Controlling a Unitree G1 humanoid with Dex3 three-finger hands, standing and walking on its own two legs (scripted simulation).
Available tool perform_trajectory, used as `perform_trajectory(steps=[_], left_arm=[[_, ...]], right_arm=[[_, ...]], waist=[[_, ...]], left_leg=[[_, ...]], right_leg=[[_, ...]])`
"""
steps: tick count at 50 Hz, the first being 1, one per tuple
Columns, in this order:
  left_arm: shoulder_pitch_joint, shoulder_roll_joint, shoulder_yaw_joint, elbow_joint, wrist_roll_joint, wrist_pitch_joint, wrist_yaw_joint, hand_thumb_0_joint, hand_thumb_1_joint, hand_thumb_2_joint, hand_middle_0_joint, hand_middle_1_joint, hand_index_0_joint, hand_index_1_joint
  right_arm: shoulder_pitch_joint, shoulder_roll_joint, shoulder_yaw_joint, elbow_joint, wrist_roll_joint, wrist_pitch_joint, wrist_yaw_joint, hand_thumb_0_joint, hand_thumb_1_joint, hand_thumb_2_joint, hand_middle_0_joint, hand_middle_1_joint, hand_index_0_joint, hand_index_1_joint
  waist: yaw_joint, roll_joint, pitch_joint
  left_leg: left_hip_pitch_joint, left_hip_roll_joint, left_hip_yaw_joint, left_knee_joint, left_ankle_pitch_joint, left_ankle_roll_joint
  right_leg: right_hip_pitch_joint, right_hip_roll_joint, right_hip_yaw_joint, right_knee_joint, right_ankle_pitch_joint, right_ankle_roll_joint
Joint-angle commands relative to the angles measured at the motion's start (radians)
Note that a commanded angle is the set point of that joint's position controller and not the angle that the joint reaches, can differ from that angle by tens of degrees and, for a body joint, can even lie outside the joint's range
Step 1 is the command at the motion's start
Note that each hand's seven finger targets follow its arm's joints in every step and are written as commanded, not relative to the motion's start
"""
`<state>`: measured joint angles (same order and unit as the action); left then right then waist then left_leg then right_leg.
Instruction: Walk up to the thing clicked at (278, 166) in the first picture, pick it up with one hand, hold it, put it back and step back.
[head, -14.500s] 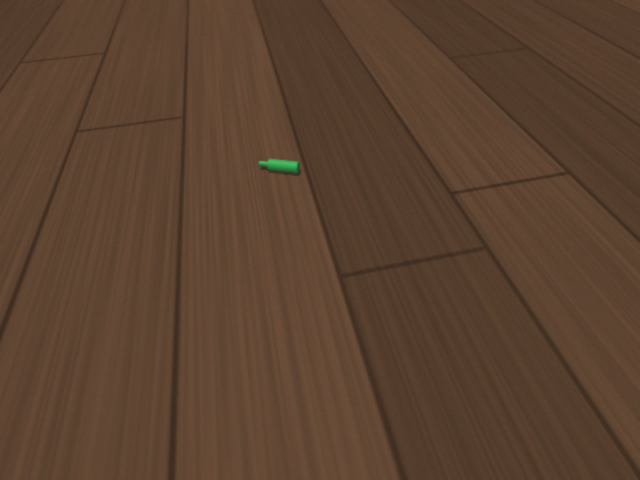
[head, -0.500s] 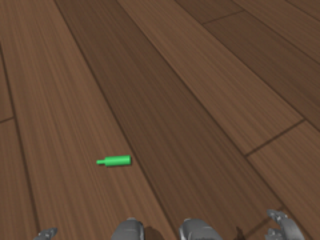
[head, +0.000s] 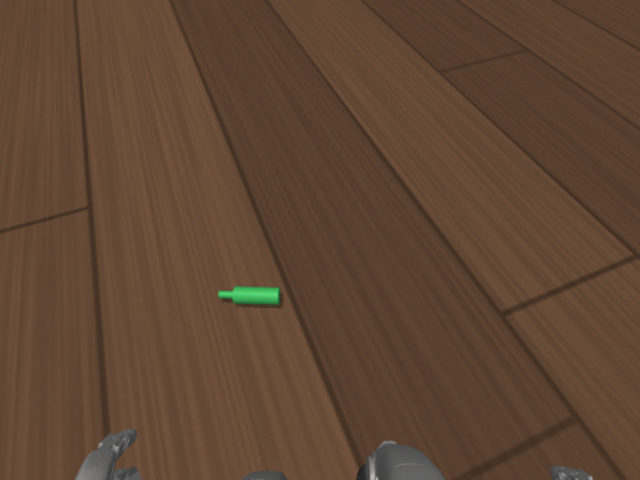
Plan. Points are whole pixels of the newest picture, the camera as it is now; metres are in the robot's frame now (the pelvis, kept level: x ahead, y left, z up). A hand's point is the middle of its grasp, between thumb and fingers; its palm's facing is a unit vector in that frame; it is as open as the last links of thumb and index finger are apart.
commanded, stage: walk up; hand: left
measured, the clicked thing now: (249, 295) +0.71 +0.26 -0.72
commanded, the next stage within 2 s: stand in 1.04 s
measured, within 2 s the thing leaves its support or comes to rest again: neither
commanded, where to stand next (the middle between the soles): +0.33 -0.01 m, yaw +0 degrees
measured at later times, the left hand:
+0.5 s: hand out of the picture +0.01 +0.26 -0.14, palm faces +0.04 -0.93 -0.37, open 7.4 cm
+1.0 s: hand out of the picture +0.07 +0.25 -0.12, palm faces +0.00 -0.93 -0.36, open 7.4 cm
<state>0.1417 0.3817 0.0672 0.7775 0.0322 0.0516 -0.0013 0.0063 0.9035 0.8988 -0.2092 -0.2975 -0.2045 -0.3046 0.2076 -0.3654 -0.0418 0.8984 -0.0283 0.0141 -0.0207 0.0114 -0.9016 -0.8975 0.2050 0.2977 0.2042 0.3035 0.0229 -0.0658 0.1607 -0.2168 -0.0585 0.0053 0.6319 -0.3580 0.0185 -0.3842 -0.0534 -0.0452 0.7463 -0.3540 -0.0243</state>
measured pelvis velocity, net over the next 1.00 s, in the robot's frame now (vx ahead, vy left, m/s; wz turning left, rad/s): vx -0.02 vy -0.01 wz -0.01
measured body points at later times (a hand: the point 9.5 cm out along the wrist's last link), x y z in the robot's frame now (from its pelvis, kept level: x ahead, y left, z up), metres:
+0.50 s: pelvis -0.04 -0.01 +0.01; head -0.04 -0.01 +0.46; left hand +0.00 +0.31 -0.11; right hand +0.05 -0.31 -0.11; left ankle -0.03 +0.12 -0.72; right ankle -0.04 -0.14 -0.72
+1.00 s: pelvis -0.02 -0.01 +0.02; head -0.02 -0.01 +0.47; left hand +0.07 +0.30 -0.10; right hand +0.08 -0.31 -0.10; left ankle -0.03 +0.12 -0.72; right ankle -0.04 -0.14 -0.72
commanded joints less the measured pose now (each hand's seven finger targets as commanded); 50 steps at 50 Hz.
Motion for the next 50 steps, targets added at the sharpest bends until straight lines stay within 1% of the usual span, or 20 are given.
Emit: perform_trajectory(steps=[1, 2, 3, 7, 9, 10, 11, 12, 13, 17, 20, 21, 22, 23, 24, 25, 27, 31, 39, 50], left_arm=[[-0.047, 0.215, 0.076, -0.051, -0.006, -0.017, 0.008, 0.000, 0.900, 0.900, -0.200, -0.300, -0.200, -0.300], [-0.002, 0.187, 0.072, -0.024, -0.022, -0.018, 0.002, 0.000, 0.900, 0.900, -0.200, -0.300, -0.200, -0.300], [0.025, 0.182, 0.069, -0.009, -0.025, -0.024, -0.001, 0.000, 0.900, 0.900, -0.200, -0.300, -0.200, -0.300], [0.027, 0.167, 0.055, 0.037, -0.014, -0.058, -0.011, 0.000, 0.900, 0.900, -0.200, -0.300, -0.200, -0.300], [0.096, 0.161, 0.055, 0.095, -0.007, -0.079, 0.005, 0.000, 0.900, 0.900, -0.200, -0.300, -0.200, -0.300], [0.112, 0.207, 0.064, 0.104, 0.005, -0.094, 0.014, 0.000, 0.900, 0.900, -0.200, -0.300, -0.200, -0.300], [0.091, 0.272, 0.074, 0.098, 0.010, -0.106, 0.018, 0.000, 0.900, 0.900, -0.200, -0.300, -0.200, -0.300], [0.018, 0.319, 0.077, 0.075, 0.009, -0.107, 0.014, 0.000, 0.900, 0.900, -0.200, -0.300, -0.200, -0.300], [-0.018, 0.278, 0.065, 0.066, 0.004, -0.111, 0.012, 0.000, 0.900, 0.900, -0.200, -0.300, -0.200, -0.300], [-0.006, 0.248, 0.055, 0.096, 0.001, -0.117, 0.012, 0.000, 0.900, 0.900, -0.200, -0.300, -0.200, -0.300], [-0.037, 0.234, 0.041, 0.091, -0.009, -0.100, 0.004, 0.000, 0.900, 0.900, -0.200, -0.300, -0.200, -0.300], [-0.014, 0.200, 0.028, 0.095, -0.013, -0.097, 0.003, 0.000, 0.900, 0.900, -0.200, -0.300, -0.200, -0.300], [0.001, 0.159, 0.012, 0.102, -0.025, -0.095, 0.000, 0.000, 0.900, 0.900, -0.200, -0.300, -0.200, -0.300], [-0.004, 0.169, 0.017, 0.124, -0.035, -0.090, 0.003, 0.000, 0.900, 0.900, -0.200, -0.300, -0.200, -0.300], [0.011, 0.192, 0.025, 0.143, -0.028, -0.089, 0.004, 0.000, 0.900, 0.900, -0.200, -0.300, -0.200, -0.300], [0.023, 0.185, 0.020, 0.150, -0.026, -0.092, 0.003, 0.000, 0.900, 0.900, -0.200, -0.300, -0.200, -0.300], [0.034, 0.182, 0.019, 0.173, -0.024, -0.101, 0.003, 0.000, 0.900, 0.900, -0.200, -0.300, -0.200, -0.300], [-0.005, 0.227, 0.020, 0.192, -0.022, -0.112, 0.007, 0.000, 0.900, 0.900, -0.200, -0.300, -0.200, -0.300], [-0.048, 0.211, 0.009, 0.230, -0.029, -0.109, 0.016, 0.000, 0.900, 0.900, -0.200, -0.300, -0.200, -0.300], [-0.097, 0.198, 0.006, 0.243, -0.025, -0.103, 0.019, 0.000, 0.900, 0.900, -0.200, -0.300, -0.200, -0.300]], right_arm=[[-0.074, -0.311, -0.084, -0.096, -0.016, -0.051, -0.010, 0.000, -0.900, -0.900, 0.200, 0.300, 0.200, 0.300], [-0.111, -0.269, -0.061, -0.091, -0.016, -0.055, -0.014, 0.000, -0.900, -0.900, 0.200, 0.300, 0.200, 0.300], [-0.106, -0.259, -0.057, -0.090, -0.017, -0.058, -0.014, 0.000, -0.900, -0.900, 0.200, 0.300, 0.200, 0.300], [-0.084, -0.256, -0.064, -0.077, -0.021, -0.043, 0.005, 0.000, -0.900, -0.900, 0.200, 0.300, 0.200, 0.300], [-0.090, -0.233, -0.055, -0.073, -0.009, -0.025, 0.011, 0.000, -0.900, -0.900, 0.200, 0.300, 0.200, 0.300], [-0.070, -0.190, -0.041, -0.075, 0.002, -0.023, 0.012, 0.000, -0.900, -0.900, 0.200, 0.300, 0.200, 0.300], [-0.085, -0.148, -0.032, -0.088, 0.008, -0.021, 0.016, 0.000, -0.900, -0.900, 0.200, 0.300, 0.200, 0.300], [-0.075, -0.193, -0.049, -0.060, 0.006, -0.015, 0.007, 0.000, -0.900, -0.900, 0.200, 0.300, 0.200, 0.300], [-0.056, -0.215, -0.056, -0.039, 0.009, -0.015, 0.011, 0.000, -0.900, -0.900, 0.200, 0.300, 0.200, 0.300], [-0.046, -0.193, -0.054, -0.019, 0.006, -0.032, 0.023, 0.000, -0.900, -0.900, 0.200, 0.300, 0.200, 0.300], [0.003, -0.170, -0.058, 0.018, 0.001, -0.043, 0.027, 0.000, -0.900, -0.900, 0.200, 0.300, 0.200, 0.300], [0.003, -0.187, -0.065, 0.024, -0.007, -0.048, 0.022, 0.000, -0.900, -0.900, 0.200, 0.300, 0.200, 0.300], [-0.031, -0.221, -0.069, 0.013, -0.013, -0.053, 0.019, 0.000, -0.900, -0.900, 0.200, 0.300, 0.200, 0.300], [-0.087, -0.255, -0.069, 0.003, -0.006, -0.051, 0.022, 0.000, -0.900, -0.900, 0.200, 0.300, 0.200, 0.300], [-0.116, -0.263, -0.067, -0.001, -0.002, -0.050, 0.027, 0.000, -0.900, -0.900, 0.200, 0.300, 0.200, 0.300], [-0.140, -0.249, -0.061, -0.001, -0.006, -0.048, 0.029, 0.000, -0.900, -0.900, 0.200, 0.300, 0.200, 0.300], [-0.155, -0.221, -0.048, 0.007, -0.001, -0.046, 0.028, 0.000, -0.900, -0.900, 0.200, 0.300, 0.200, 0.300], [-0.127, -0.194, -0.035, 0.041, 0.008, -0.045, 0.026, 0.000, -0.900, -0.900, 0.200, 0.300, 0.200, 0.300], [-0.142, -0.188, -0.037, 0.086, 0.012, -0.047, 0.019, 0.000, -0.900, -0.900, 0.200, 0.300, 0.200, 0.300], [-0.168, -0.183, -0.040, 0.118, 0.007, -0.040, 0.018, 0.000, -0.900, -0.900, 0.200, 0.300, 0.200, 0.300]], waist=[[-0.016, 0.151, -0.079], [0.017, 0.147, -0.083], [0.018, 0.175, -0.093], [-0.022, 0.244, -0.137], [0.015, 0.210, -0.138], [0.015, 0.106, -0.163], [0.013, -0.063, -0.134], [0.008, -0.067, -0.105], [-0.018, 0.001, -0.066], [-0.012, -0.076, -0.081], [-0.050, -0.073, -0.123], [-0.050, -0.024, -0.153], [-0.032, 0.091, -0.163], [-0.009, 0.147, -0.154], [0.004, 0.139, -0.131], [0.012, 0.138, -0.113], [0.018, 0.180, -0.095], [-0.008, 0.111, -0.143], [-0.017, 0.060, -0.197], [-0.021, 0.067, -0.202]], left_leg=[[-0.194, 0.395, -0.446, -0.337, 0.069, 0.247], [-0.144, 0.330, -0.338, -0.304, 0.157, 0.209], [-0.104, 0.298, -0.279, -0.280, 0.180, 0.180], [-0.033, 0.234, -0.208, -0.233, 0.007, 0.139], [-0.115, 0.210, -0.169, -0.132, 0.025, 0.096], [-0.193, 0.173, -0.139, -0.021, 0.057, 0.057], [-0.316, 0.057, -0.084, 0.079, -0.087, 0.003], [-0.176, 0.072, -0.113, 0.196, -0.230, -0.015], [-0.133, 0.088, -0.140, 0.234, -0.207, -0.018], [-0.126, 0.089, -0.086, 0.094, -0.115, -0.013], [0.066, 0.051, -0.021, -0.208, 0.029, -0.008], [0.150, 0.079, -0.074, -0.258, 0.114, 0.003], [0.153, 0.205, -0.255, -0.303, 0.099, 0.042], [0.005, 0.287, -0.345, -0.356, -0.086, 0.114], [-0.102, 0.306, -0.336, -0.365, -0.170, 0.140], [-0.105, 0.273, -0.290, -0.366, -0.174, 0.122], [-0.106, 0.208, -0.217, -0.332, -0.085, 0.058], [-0.030, 0.149, -0.138, -0.252, 0.074, 0.017], [0.047, 0.163, -0.104, -0.232, 0.322, 0.025], [0.084, 0.163, -0.079, -0.261, 0.359, 0.019]], right_leg=[[0.033, 0.045, 0.182, 0.292, -0.227, 0.008], [0.020, 0.057, 0.181, 0.290, -0.174, 0.004], [0.017, 0.062, 0.165, 0.242, -0.141, 0.000], [0.144, 0.067, 0.045, -0.157, -0.122, 0.018], [0.313, 0.080, 0.045, -0.383, 0.043, -0.001], [0.402, 0.006, 0.197, -0.417, 0.039, -0.017], [0.353, -0.176, 0.494, -0.483, -0.088, -0.095], [0.125, -0.312, 0.596, -0.495, -0.137, -0.207], [0.062, -0.296, 0.548, -0.493, -0.144, -0.219], [0.125, -0.193, 0.352, -0.442, 0.017, -0.144], [0.089, -0.131, 0.235, -0.341, 0.131, -0.093], [0.059, -0.102, 0.196, -0.278, 0.212, -0.055], [0.007, -0.028, 0.144, -0.219, 0.154, -0.005], [0.091, 0.040, 0.073, -0.173, -0.060, 0.010], [0.196, 0.036, 0.065, -0.153, -0.106, 0.006], [0.193, 0.040, 0.073, -0.193, -0.079, 0.000], [0.237, 0.022, 0.107, -0.289, 0.045, -0.009], [0.249, -0.048, 0.200, -0.354, 0.184, -0.034], [0.298, -0.050, 0.163, -0.354, 0.363, -0.016], [0.312, -0.052, 0.155, -0.368, 0.393, -0.008]])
